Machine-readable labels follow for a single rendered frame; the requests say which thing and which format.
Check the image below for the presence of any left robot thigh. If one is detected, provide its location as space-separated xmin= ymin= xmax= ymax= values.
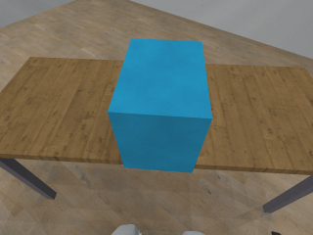
xmin=112 ymin=224 xmax=142 ymax=235

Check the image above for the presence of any carton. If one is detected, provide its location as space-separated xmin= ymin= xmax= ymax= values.
xmin=108 ymin=38 xmax=212 ymax=173

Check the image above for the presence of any table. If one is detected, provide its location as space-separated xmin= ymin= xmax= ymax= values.
xmin=0 ymin=57 xmax=313 ymax=213

